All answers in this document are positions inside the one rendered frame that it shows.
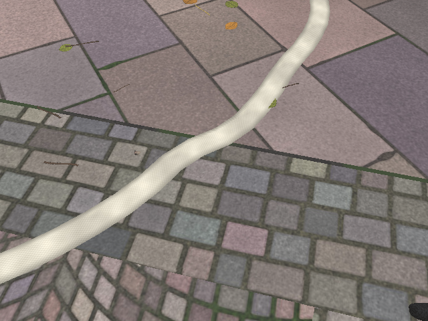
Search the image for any robot right hand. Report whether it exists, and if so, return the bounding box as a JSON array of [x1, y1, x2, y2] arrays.
[[409, 303, 428, 321]]

